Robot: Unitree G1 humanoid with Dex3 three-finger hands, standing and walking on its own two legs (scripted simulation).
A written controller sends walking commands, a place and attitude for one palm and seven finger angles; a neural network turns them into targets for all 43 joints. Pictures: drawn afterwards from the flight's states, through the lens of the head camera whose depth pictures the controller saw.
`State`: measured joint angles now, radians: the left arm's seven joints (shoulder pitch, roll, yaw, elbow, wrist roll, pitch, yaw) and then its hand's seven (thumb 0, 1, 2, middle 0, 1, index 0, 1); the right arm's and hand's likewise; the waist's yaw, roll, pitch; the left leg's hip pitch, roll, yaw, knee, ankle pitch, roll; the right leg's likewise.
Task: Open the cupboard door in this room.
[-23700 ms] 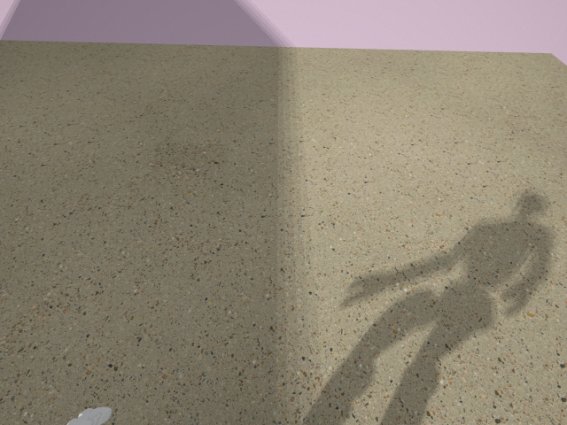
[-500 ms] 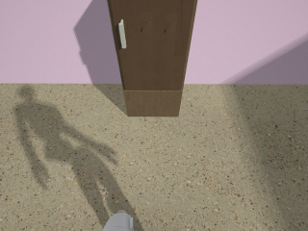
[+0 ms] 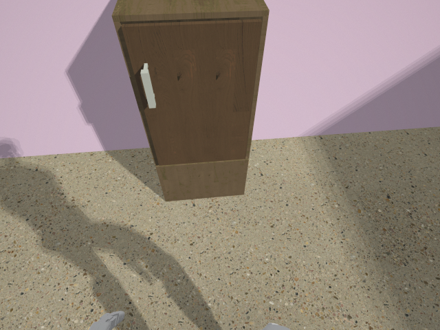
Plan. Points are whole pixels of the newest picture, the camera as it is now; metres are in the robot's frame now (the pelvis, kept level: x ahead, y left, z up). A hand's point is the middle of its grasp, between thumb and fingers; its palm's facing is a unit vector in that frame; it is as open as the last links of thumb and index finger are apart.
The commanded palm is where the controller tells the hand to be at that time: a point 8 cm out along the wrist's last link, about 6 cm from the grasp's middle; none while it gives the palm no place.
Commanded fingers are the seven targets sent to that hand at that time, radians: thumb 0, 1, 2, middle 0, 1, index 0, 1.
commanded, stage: take the last steps up to it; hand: left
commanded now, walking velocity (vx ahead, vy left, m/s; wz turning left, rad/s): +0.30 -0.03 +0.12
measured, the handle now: (149, 85) +0.79 +0.23 -0.01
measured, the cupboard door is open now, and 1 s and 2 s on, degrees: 0 0 0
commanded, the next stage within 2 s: come to a stop and stand still in 0.50 s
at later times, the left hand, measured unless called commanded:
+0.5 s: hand out of the picture +0.07 +0.18 -0.19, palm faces +0.15 -0.98 -0.16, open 7.3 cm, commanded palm none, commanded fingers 0.00 0.90 0.90 -0.20 -0.30 -0.20 -0.30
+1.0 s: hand (150, 247) +0.33 +0.18 -0.16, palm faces +0.08 -0.95 -0.29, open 7.3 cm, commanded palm none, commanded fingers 0.00 0.90 0.90 -0.20 -0.30 -0.20 -0.30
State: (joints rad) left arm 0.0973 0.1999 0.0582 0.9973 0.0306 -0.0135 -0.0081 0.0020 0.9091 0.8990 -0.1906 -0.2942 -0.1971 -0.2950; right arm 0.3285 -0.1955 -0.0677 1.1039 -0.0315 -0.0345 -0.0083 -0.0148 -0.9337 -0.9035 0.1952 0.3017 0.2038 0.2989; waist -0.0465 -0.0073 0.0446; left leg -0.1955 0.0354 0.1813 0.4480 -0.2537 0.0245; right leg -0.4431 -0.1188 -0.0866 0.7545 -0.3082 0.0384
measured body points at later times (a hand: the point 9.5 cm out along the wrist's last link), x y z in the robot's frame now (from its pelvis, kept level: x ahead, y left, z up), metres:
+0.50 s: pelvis +0.18 +0.02 -0.02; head +0.21 +0.04 +0.43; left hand +0.07 +0.23 -0.18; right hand +0.29 -0.23 -0.15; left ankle +0.23 +0.11 -0.74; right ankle +0.08 -0.13 -0.72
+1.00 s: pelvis +0.26 -0.02 -0.01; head +0.32 -0.05 +0.44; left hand +0.33 +0.23 -0.14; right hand +0.30 -0.25 -0.19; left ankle +0.20 +0.11 -0.68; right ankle +0.32 -0.11 -0.74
